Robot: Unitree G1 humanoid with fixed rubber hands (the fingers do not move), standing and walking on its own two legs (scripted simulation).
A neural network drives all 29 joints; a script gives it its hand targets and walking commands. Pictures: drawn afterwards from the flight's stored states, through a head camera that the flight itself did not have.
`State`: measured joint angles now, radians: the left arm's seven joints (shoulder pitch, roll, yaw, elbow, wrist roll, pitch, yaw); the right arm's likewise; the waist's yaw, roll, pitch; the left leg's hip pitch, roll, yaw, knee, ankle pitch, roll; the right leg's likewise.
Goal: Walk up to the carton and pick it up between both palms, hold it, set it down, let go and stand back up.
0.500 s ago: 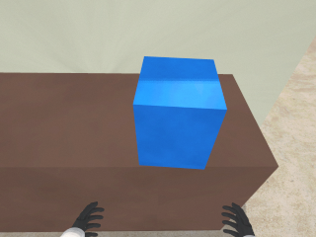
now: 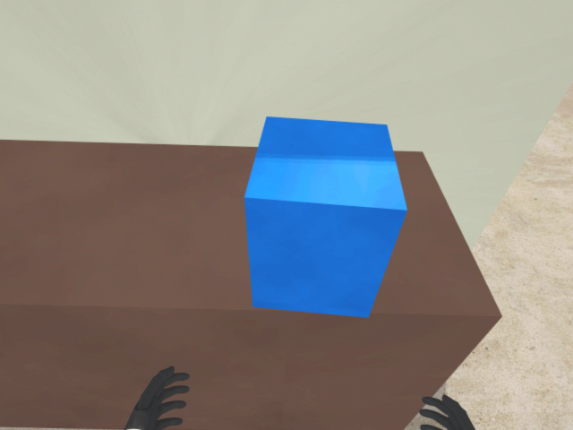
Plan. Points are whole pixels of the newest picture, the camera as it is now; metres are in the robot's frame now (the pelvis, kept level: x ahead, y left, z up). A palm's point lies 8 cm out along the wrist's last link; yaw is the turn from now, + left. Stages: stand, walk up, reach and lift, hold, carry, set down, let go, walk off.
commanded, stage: reach and lift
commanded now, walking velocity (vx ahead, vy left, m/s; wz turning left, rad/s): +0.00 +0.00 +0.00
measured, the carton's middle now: (318, 218) +0.45 -0.02 +0.07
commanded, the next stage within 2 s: none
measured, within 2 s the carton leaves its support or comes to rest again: neither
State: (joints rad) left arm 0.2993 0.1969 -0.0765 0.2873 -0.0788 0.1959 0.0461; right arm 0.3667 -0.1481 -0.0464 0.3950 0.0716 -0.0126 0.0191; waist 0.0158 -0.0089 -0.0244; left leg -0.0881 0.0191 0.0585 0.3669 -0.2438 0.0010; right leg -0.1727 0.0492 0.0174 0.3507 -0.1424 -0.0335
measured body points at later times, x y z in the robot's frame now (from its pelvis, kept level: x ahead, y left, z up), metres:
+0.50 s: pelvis +0.02 +0.01 +0.00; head +0.00 +0.01 +0.45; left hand +0.20 +0.20 -0.01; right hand +0.19 -0.22 -0.01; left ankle -0.03 +0.11 -0.75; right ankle +0.03 -0.10 -0.75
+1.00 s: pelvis +0.02 +0.01 +0.00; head +0.01 +0.02 +0.45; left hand +0.25 +0.20 +0.05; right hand +0.25 -0.21 +0.05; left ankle -0.03 +0.11 -0.75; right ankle +0.03 -0.10 -0.75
